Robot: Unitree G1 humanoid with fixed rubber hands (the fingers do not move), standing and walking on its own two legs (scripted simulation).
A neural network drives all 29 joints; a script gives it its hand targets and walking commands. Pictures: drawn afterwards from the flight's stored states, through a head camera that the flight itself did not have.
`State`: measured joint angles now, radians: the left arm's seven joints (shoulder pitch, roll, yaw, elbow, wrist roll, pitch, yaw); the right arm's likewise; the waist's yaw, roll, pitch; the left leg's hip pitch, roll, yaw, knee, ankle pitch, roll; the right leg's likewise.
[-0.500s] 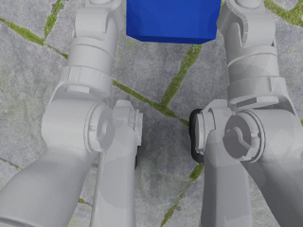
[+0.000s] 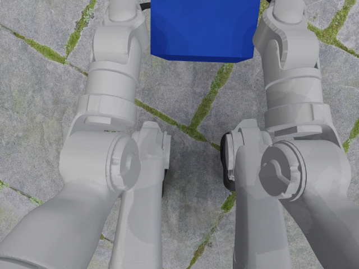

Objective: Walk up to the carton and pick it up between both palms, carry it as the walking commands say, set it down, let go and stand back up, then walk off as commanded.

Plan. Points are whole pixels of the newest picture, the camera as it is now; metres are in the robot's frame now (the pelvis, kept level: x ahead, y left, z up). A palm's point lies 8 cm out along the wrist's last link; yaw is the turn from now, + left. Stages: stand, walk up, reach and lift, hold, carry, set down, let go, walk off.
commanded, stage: reach and lift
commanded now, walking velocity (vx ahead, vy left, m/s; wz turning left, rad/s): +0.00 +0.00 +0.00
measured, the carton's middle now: (204, 17) +0.57 -0.01 -0.16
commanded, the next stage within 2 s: none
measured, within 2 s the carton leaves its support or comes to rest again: neither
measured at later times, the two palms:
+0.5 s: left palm out of the picture +0.53 +0.12 +0.01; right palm out of the picture +0.53 -0.12 +0.02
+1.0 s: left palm out of the picture +0.50 +0.13 +0.11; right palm out of the picture +0.51 -0.11 +0.12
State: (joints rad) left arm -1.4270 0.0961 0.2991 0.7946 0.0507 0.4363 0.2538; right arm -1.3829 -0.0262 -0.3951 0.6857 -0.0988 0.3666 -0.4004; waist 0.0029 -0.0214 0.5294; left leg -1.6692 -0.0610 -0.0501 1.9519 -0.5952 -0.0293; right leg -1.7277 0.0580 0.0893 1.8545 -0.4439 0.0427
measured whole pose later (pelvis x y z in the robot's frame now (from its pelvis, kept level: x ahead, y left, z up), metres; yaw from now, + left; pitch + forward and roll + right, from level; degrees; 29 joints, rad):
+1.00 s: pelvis +0.06 +0.00 +0.13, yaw +1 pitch +29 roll +0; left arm -0.94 -0.10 0.47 0.80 0.29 0.40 0.16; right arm -0.95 0.15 -0.53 0.79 -0.31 0.34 -0.24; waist 0.00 -0.01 -0.13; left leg -1.44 -0.06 -0.07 1.47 -0.53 -0.03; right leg -1.49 0.03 0.09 1.40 -0.42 0.04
